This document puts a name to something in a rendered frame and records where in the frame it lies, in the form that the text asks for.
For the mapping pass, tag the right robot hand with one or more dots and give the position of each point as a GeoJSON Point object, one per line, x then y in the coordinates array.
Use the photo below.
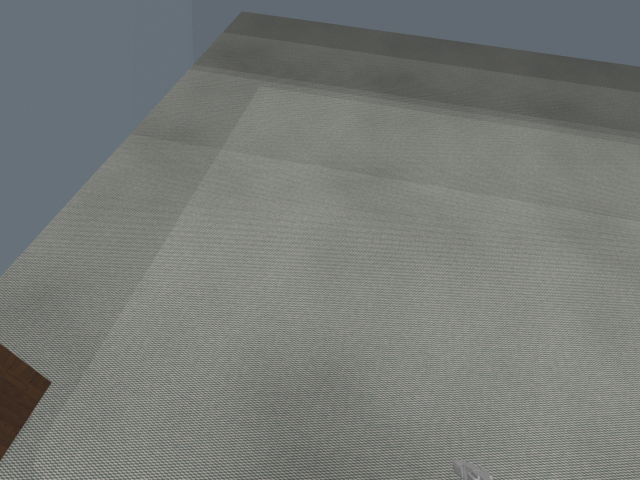
{"type": "Point", "coordinates": [468, 471]}

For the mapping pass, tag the cupboard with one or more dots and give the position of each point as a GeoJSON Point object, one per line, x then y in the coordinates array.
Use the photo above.
{"type": "Point", "coordinates": [21, 389]}

